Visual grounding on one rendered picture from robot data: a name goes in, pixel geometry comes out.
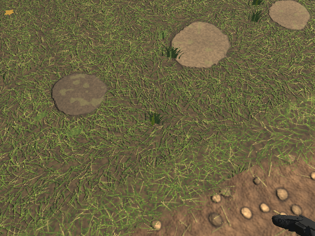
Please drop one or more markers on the robot right hand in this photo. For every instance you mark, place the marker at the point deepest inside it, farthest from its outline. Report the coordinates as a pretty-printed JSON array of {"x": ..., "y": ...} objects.
[{"x": 301, "y": 225}]

